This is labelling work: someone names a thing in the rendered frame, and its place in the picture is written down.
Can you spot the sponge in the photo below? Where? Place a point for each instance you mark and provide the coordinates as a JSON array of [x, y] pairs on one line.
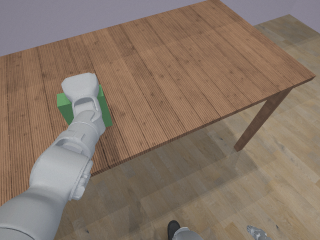
[[65, 107]]

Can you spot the robot right thigh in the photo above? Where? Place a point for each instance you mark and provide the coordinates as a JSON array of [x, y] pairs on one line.
[[187, 235]]

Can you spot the left robot hand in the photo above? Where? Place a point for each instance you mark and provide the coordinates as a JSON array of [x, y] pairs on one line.
[[81, 84]]

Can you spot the right robot hand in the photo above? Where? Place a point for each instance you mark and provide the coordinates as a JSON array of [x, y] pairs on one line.
[[257, 234]]

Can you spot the robot left upper arm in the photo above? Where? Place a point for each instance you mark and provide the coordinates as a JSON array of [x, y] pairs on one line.
[[36, 213]]

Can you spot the table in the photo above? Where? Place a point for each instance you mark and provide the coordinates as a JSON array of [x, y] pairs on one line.
[[163, 77]]

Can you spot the right robot shin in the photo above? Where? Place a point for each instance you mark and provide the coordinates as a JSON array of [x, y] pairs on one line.
[[180, 230]]

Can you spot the robot left forearm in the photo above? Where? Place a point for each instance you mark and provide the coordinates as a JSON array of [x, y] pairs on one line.
[[83, 133]]

